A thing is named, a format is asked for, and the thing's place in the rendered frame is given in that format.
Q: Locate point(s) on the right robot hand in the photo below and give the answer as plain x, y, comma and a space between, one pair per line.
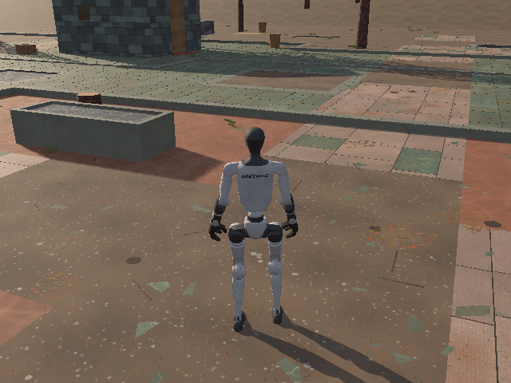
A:
287, 226

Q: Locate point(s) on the left robot forearm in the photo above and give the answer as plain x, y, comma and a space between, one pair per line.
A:
217, 213

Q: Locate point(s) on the robot left upper arm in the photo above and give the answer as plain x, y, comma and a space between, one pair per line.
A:
230, 169

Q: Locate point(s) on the robot right upper arm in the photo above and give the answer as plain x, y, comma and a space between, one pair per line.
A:
280, 169

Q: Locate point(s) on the right robot forearm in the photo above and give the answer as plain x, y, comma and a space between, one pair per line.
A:
290, 212

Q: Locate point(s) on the left robot hand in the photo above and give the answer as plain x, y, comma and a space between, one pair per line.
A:
217, 229

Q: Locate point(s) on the right robot foot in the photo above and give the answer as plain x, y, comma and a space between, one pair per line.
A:
277, 318

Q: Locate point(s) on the robot right shin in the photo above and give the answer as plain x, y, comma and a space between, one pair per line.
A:
276, 288

